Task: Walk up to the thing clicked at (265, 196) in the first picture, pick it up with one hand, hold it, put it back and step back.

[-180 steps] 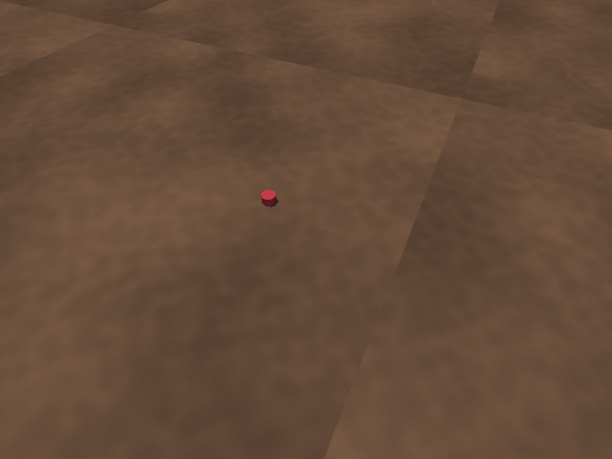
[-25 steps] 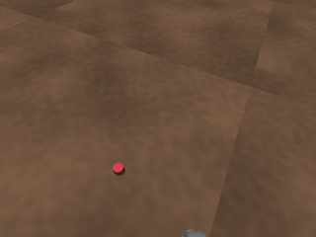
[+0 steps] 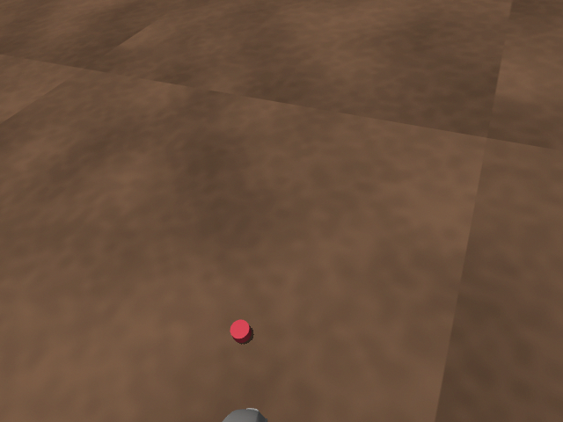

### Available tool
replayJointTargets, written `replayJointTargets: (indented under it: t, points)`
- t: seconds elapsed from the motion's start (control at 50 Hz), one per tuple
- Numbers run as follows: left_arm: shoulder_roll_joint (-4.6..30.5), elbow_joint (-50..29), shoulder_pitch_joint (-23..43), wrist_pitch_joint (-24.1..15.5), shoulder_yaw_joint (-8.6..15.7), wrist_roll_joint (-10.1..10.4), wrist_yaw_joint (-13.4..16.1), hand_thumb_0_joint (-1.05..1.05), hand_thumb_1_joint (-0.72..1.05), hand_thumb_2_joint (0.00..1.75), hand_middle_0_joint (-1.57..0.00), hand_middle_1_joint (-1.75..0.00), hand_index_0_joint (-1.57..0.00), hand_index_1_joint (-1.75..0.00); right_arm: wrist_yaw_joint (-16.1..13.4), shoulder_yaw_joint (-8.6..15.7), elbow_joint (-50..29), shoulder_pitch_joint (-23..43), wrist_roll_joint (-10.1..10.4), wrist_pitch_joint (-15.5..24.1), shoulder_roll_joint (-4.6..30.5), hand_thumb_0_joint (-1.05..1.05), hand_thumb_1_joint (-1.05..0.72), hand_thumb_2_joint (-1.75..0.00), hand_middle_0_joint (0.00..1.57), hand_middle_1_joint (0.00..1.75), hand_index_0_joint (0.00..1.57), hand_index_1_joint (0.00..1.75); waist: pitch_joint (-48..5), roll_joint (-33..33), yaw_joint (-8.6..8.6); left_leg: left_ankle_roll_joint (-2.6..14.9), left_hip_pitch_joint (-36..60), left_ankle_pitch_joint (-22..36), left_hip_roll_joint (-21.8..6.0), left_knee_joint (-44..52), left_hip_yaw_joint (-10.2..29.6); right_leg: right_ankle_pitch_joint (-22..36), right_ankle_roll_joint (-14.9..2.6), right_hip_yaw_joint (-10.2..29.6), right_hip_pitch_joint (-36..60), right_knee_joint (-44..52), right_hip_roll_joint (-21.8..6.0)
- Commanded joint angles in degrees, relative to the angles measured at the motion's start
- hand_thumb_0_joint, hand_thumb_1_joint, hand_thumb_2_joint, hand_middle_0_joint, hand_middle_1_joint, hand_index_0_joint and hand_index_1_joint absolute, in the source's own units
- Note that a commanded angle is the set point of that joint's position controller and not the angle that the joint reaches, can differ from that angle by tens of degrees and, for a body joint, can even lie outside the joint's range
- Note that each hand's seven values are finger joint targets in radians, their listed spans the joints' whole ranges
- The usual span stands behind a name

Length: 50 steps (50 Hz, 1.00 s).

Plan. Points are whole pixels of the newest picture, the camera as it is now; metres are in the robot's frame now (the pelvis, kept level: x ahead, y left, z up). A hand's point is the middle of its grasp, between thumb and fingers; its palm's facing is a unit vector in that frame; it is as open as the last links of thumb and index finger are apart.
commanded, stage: walk up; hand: left
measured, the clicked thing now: (240, 331) +0.54 +0.26 -0.75
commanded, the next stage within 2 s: none
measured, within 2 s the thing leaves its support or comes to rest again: neither
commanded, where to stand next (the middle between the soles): +0.13 +0.04 m, yaw -1 degrees
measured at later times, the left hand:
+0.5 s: hand out of the picture +0.05 +0.30 -0.17, palm faces -0.03 -0.94 -0.34, open 7.4 cm
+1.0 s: hand out of the picture +0.11 +0.29 -0.15, palm faces -0.05 -0.94 -0.33, open 7.4 cm
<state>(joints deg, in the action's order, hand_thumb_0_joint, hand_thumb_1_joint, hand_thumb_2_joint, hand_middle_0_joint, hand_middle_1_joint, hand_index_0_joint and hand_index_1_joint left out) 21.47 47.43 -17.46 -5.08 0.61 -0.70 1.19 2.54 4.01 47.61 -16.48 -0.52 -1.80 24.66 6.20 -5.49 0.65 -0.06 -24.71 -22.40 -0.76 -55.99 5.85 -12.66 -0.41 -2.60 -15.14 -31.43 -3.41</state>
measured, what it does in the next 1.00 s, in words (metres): steps on the spot: left foot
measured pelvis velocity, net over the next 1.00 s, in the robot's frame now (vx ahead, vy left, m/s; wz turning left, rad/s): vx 0.02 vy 0.04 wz -0.03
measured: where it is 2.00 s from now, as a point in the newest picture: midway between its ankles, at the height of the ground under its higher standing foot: outside the picture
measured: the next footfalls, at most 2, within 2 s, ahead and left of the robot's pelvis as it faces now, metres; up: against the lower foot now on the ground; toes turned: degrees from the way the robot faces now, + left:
left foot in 0.14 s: +0.10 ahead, +0.17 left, +0.00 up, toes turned +1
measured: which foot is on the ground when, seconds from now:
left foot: up 0.00-0.12, down 0.14-1.00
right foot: down 0.00-1.00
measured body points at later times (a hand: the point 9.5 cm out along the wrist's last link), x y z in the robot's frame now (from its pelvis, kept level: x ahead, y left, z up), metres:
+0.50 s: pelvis +0.00 +0.04 +0.00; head +0.02 +0.05 +0.44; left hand +0.05 +0.35 -0.14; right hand +0.11 -0.26 -0.12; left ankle +0.06 +0.17 -0.73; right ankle +0.00 -0.10 -0.73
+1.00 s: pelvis +0.02 +0.04 +0.01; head +0.03 +0.04 +0.46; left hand +0.12 +0.34 -0.12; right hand +0.09 -0.27 -0.12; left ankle +0.06 +0.17 -0.73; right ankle +0.00 -0.10 -0.73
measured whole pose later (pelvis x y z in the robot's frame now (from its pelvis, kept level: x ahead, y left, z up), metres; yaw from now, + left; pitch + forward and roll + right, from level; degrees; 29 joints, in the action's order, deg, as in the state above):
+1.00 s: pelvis +0.02 +0.04 +0.01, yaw -2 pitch -3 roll +0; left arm 20.4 65.0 -5.9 -1.3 -0.3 -0.1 -0.4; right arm 1.2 0.6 65.7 -5.6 -0.6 0.6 20.3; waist 2.9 0.3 -0.4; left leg -1.2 -10.4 -9.0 -2.5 -22.2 -2.0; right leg -13.3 1.8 1.1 -5.6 -21.5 -1.6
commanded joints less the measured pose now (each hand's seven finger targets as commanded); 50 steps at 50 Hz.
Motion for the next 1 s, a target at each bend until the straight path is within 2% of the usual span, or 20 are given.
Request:
replayJointTargets:
  t: [0.0,0.06,0.1,0.12,0.14,0.16,0.18,0.22,0.24,0.32,0.36,0.38,0.4,0.42,0.46,0.5,0.56,0.66,0.86,0.98]
  points:
    - [15.3,-3.3,1.0,0.2,5.0,-0.8,0.5,0.0,0.9,0.9,-0.2,-0.3,-0.2,-0.3,-1.1,1.8,-0.9,-1.4,0.6,1.4,6.5,0.0,-0.9,-0.9,0.2,0.3,0.2,0.3,-4.0,18.7,0.61,-1.3,5.2,3.5,-0.6,12.8,-5.4,16.8,-9.8,4.2,-1.1,7.6,-8.9]
    - [16.4,-2.8,4.2,1.6,4.8,-0.1,0.1,0.0,0.9,0.9,-0.2,-0.3,-0.2,-0.3,-1.6,1.8,1.2,-1.2,0.4,2.2,6.7,0.0,-0.9,-0.9,0.2,0.3,0.2,0.3,-5.5,18.1,-0.6,-0.75,11.5,8.6,-0.1,19.6,-7.8,13.8,-9.48,5.4,-4.2,2.9,-9.8]
    - [14.4,-2.5,5.9,2.7,3.8,0.6,-0.1,0.0,0.9,0.9,-0.2,-0.3,-0.2,-0.3,-2.2,2.2,3.2,-2.9,-0.2,2.9,8.1,0.0,-0.9,-0.9,0.2,0.3,0.2,0.3,-6.2,13.7,-2.24,0.72,17.0,12.0,0.2,25.4,-6.9,6.7,-6.97,6.1,-9.1,-2.1,-8.9]
    - [12.0,-2.2,5.2,3.3,3.1,0.9,-0.1,0.0,0.9,0.9,-0.2,-0.3,-0.2,-0.3,-2.6,2.4,3.5,-2.5,-0.7,3.3,9.9,0.0,-0.9,-0.9,0.2,0.3,0.2,0.3,-6.1,7.0,-2.19,1.97,16.9,9.5,-4.2,31.2,0.3,0.0,-4.8,5.3,-10.8,-6.4,-6.5]
    - [8.9,-1.9,3.1,3.9,2.3,1.7,-0.2,0.0,0.9,0.9,-0.2,-0.3,-0.2,-0.3,-2.7,2.6,2.1,1.3,-1.5,3.8,13.6,0.0,-0.9,-0.9,0.2,0.3,0.2,0.3,-5.7,-4.2,0.38,5.39,13.2,7.4,-14.9,37.3,17.3,-10.2,-1.45,2.6,-12.2,-13.1,0.9]
    - [12.5,0.5,2.6,4.6,3.3,1.9,0.5,0.0,0.9,0.9,-0.2,-0.3,-0.2,-0.3,-2.5,2.7,1.4,5.4,-0.3,3.8,16.6,0.0,-0.9,-0.9,0.2,0.3,0.2,0.3,-4.8,-7.4,-0.25,11.96,3.8,0.9,-19.4,39.7,21.6,-20.2,-1.36,4.1,-6.0,-18.3,1.9]
    - [14.4,2.1,2.7,4.6,3.7,1.5,0.5,0.0,0.9,0.9,-0.2,-0.3,-0.2,-0.3,-2.5,2.6,1.5,8.7,-0.3,3.6,15.5,0.0,-0.9,-0.9,0.2,0.3,0.2,0.3,-3.0,-6.5,0.77,13.41,-0.8,-2.5,-18.9,40.0,20.8,-19.5,-1.35,4.8,-2.7,-20.5,0.3]
    - [13.3,4.2,2.5,4.5,3.8,1.6,0.0,0.0,0.9,0.9,-0.2,-0.3,-0.2,-0.3,-2.6,1.1,1.8,10.5,-0.8,3.7,11.8,0.0,-0.9,-0.9,0.2,0.3,0.2,0.3,-3.3,-7.6,1.23,10.34,1.6,2.8,-12.5,36.9,10.1,-17.1,-1.55,5.2,-3.3,-17.9,0.9]
    - [12.8,4.9,1.9,4.2,3.7,1.7,-0.2,0.0,0.9,0.9,-0.2,-0.3,-0.2,-0.3,-2.7,0.9,2.1,10.4,-1.0,3.9,11.2,0.0,-0.9,-0.9,0.2,0.3,0.2,0.3,-4.3,-8.9,1.41,9.23,5.7,9.6,-11.3,34.4,7.8,-15.5,-1.47,4.2,-4.4,-13.9,0.7]
    - [10.6,8.2,1.4,3.1,3.0,0.8,0.1,0.0,0.9,0.9,-0.2,-0.3,-0.2,-0.3,-2.5,0.2,3.2,11.0,-0.1,3.3,10.2,0.0,-0.9,-0.9,0.2,0.3,0.2,0.3,-10.1,-7.5,1.8,7.17,12.8,22.3,-10.5,26.6,4.2,-3.8,-0.8,1.5,3.4,6.0,1.9]
    - [13.8,8.6,2.8,2.2,3.4,-0.3,0.6,0.0,0.9,0.9,-0.2,-0.3,-0.2,-0.3,-2.6,-0.9,3.6,9.9,1.1,3.3,7.3,0.0,-0.9,-0.9,0.2,0.3,0.2,0.3,-11.7,0.0,1.14,3.91,10.0,26.0,-8.5,22.2,1.5,8.1,-2.47,10.1,8.9,7.8,-3.2]
    - [15.8,8.2,7.1,2.0,3.4,-0.2,0.3,0.0,0.9,0.9,-0.2,-0.3,-0.2,-0.3,-2.6,-0.9,4.4,9.6,1.3,3.2,6.4,0.0,-0.9,-0.9,0.2,0.3,0.2,0.3,-9.9,4.1,-1.19,2.3,10.5,17.8,-4.9,24.2,-1.2,7.1,-4.19,13.2,4.0,7.5,-5.8]
    - [16.1,7.8,10.7,2.4,3.2,0.0,-0.2,0.0,0.9,0.9,-0.2,-0.3,-0.2,-0.3,-2.8,-0.5,6.1,8.4,1.0,3.0,7.2,0.0,-0.9,-0.9,0.2,0.3,0.2,0.3,-8.5,5.4,-2.65,2.17,15.6,8.5,-4.4,27.1,-1.9,0.5,-4.72,12.8,-2.4,7.1,-6.5]
    - [14.1,7.6,11.3,2.7,2.5,0.3,-0.6,0.0,0.9,0.9,-0.2,-0.3,-0.2,-0.3,-2.8,-0.3,6.9,9.2,0.6,3.2,8.2,0.0,-0.9,-0.9,0.2,0.3,0.2,0.3,-7.4,4.2,-2.57,2.69,17.1,5.4,-6.0,30.7,0.4,-2.7,-3.34,10.2,-4.4,6.5,-4.8]
    - [11.3,9.7,8.5,3.0,1.6,0.7,-0.9,0.0,0.9,0.9,-0.2,-0.3,-0.2,-0.3,-2.4,-0.2,6.5,14.5,0.4,3.5,10.1,0.0,-0.9,-0.9,0.2,0.3,0.2,0.3,-5.8,0.9,-0.09,4.07,12.6,0.1,-9.1,34.9,4.3,-6.4,-1.8,5.5,-1.2,6.1,-0.6]
    - [11.1,11.6,6.8,2.7,1.6,0.5,-1.0,0.0,0.9,0.9,-0.2,-0.3,-0.2,-0.3,-2.1,-0.7,7.0,15.8,0.4,3.4,9.0,0.0,-0.9,-0.9,0.2,0.3,0.2,0.3,-4.5,3.2,0.51,4.08,10.0,-3.1,-8.8,36.0,3.6,-7.9,-2.35,7.3,0.9,9.2,-1.2]
    - [12.2,12.0,9.6,2.3,1.8,0.3,-1.2,0.0,0.9,0.9,-0.2,-0.3,-0.2,-0.3,-2.0,-0.9,8.6,14.6,0.3,3.5,8.5,0.0,-0.9,-0.9,0.2,0.3,0.2,0.3,-3.2,5.2,-0.92,2.48,11.9,0.3,-6.6,35.6,1.0,-7.2,-2.59,9.4,-0.7,12.2,-2.5]
    - [12.0,13.2,10.2,2.2,1.7,0.2,-1.2,0.0,0.9,0.9,-0.2,-0.3,-0.2,-0.3,-1.8,-0.9,10.7,15.2,0.4,3.5,8.0,0.0,-0.9,-0.9,0.2,0.3,0.2,0.3,-4.4,6.8,-0.9,1.88,15.8,4.6,-5.9,35.3,-0.6,-5.9,-2.06,9.7,-0.7,15.3,-3.3]
    - [11.6,14.3,12.0,2.7,1.9,0.5,-0.8,0.0,0.9,0.9,-0.2,-0.3,-0.2,-0.3,-2.2,-1.2,13.4,15.3,0.3,3.8,7.3,0.0,-0.9,-0.9,0.2,0.3,0.2,0.3,-7.7,6.3,-0.4,1.27,18.2,19.4,-6.6,36.3,-2.5,8.3,-0.77,7.2,6.2,14.1,-3.4]
    - [11.1,14.6,13.1,3.2,1.7,0.6,-0.7,0.0,0.9,0.9,-0.2,-0.3,-0.2,-0.3,-2.4,-1.0,14.2,15.2,0.1,3.7,7.6,0.0,-0.9,-0.9,0.2,0.3,0.2,0.3,-7.8,3.7,-0.51,1.23,18.2,18.9,-6.8,37.6,-2.7,8.7,-0.68,7.0,7.5,14.1,-3.2]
